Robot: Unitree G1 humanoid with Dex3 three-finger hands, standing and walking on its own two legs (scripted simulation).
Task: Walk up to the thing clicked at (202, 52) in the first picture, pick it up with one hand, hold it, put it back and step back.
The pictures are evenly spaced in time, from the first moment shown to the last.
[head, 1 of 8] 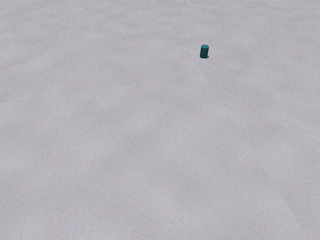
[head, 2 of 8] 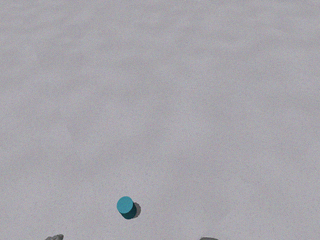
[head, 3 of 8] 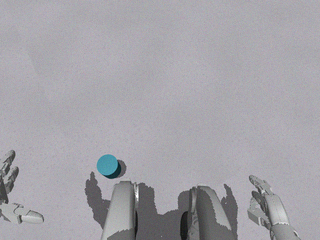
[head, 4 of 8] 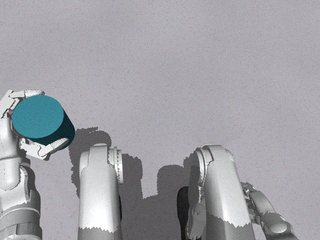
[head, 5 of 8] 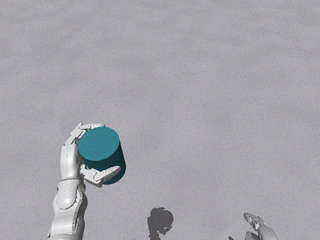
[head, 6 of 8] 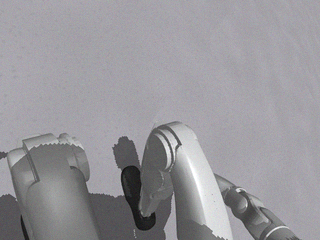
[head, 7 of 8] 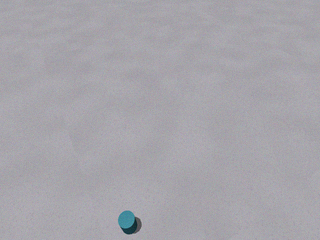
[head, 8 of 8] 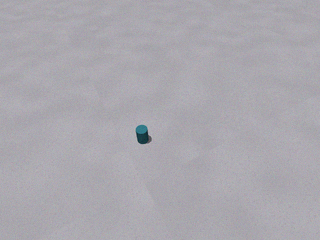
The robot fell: no
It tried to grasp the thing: yes
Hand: left
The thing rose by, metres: 0.71
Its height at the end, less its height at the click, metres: +0.00
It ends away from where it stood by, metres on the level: 0.02
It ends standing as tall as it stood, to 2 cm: yes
